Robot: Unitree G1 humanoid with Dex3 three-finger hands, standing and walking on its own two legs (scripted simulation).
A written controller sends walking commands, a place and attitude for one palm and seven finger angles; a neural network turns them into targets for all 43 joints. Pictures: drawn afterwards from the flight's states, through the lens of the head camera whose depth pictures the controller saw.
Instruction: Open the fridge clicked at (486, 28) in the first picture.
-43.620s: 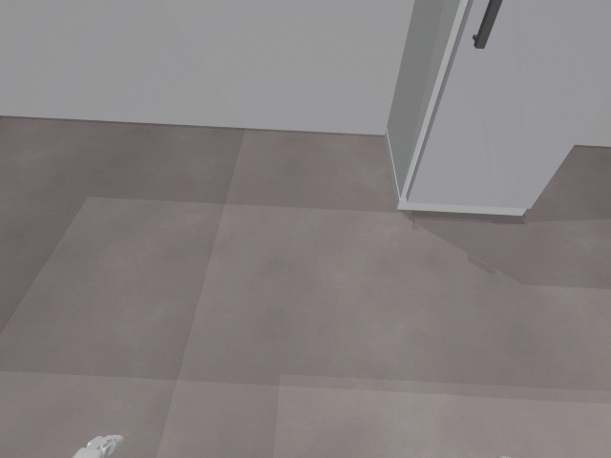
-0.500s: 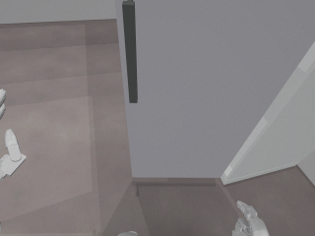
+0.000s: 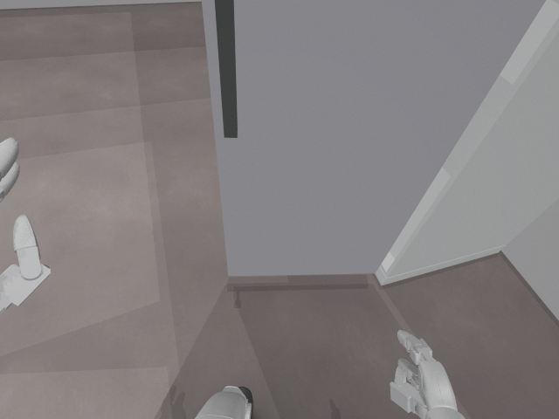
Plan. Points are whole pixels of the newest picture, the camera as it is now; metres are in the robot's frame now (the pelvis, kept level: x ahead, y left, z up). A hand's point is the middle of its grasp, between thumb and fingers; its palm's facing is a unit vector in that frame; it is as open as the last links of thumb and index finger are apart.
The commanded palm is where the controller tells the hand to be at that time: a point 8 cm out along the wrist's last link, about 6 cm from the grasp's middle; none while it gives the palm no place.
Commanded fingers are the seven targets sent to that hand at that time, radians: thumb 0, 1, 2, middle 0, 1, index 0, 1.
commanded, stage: stop stepping back and stand still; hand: left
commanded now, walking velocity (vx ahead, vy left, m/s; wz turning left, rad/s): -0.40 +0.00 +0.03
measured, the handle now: (228, 55) +0.61 +0.18 +0.19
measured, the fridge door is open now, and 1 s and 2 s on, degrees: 76 76 76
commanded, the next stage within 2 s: let the arm hang, fingers relaxed in 0.80 s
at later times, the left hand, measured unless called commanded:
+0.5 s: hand out of the picture +0.10 +0.29 +0.19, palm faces +0.53 -0.74 -0.41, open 7.4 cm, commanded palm +0.07 +0.31 +0.19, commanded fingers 0.00 0.90 0.90 -0.20 -0.30 -0.20 -0.30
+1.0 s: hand out of the picture +0.12 +0.33 +0.07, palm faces +0.37 -0.78 -0.51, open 7.4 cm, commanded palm none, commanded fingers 0.00 0.90 0.90 -0.20 -0.30 -0.20 -0.30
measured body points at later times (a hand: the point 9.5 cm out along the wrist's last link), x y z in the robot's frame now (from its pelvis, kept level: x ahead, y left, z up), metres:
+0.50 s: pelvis -0.07 +0.01 +0.01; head -0.10 +0.02 +0.46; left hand +0.07 +0.33 +0.21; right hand +0.06 -0.25 -0.07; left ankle -0.05 +0.14 -0.67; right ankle -0.06 -0.09 -0.72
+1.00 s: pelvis -0.07 +0.03 +0.00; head -0.06 +0.00 +0.45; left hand +0.10 +0.36 +0.10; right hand +0.10 -0.20 -0.12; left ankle -0.07 +0.15 -0.72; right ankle -0.05 -0.05 -0.72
